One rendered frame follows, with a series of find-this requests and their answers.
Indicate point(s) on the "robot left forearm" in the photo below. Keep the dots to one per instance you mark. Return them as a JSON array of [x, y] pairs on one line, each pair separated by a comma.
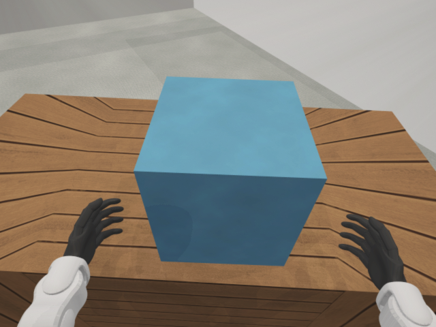
[[59, 295]]

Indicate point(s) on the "robot right forearm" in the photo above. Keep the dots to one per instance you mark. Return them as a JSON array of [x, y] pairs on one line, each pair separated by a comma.
[[402, 305]]

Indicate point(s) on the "right robot hand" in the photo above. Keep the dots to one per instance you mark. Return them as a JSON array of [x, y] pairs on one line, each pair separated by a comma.
[[379, 253]]

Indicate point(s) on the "pedestal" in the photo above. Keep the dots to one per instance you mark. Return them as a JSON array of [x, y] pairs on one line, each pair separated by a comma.
[[58, 153]]

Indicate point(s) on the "carton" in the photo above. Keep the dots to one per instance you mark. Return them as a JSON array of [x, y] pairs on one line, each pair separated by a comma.
[[229, 171]]

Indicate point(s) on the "left robot hand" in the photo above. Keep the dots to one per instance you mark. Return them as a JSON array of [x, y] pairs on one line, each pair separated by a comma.
[[87, 234]]

